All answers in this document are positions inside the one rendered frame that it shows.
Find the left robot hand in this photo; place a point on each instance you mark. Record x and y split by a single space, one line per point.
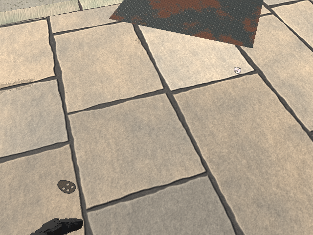
59 226

